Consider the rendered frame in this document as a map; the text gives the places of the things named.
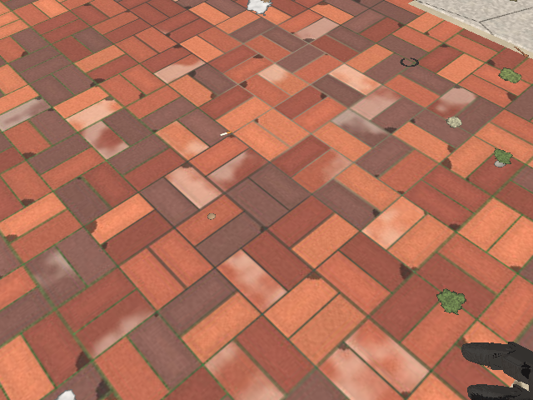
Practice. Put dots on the right robot hand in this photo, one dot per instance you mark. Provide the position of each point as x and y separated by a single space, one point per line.
515 361

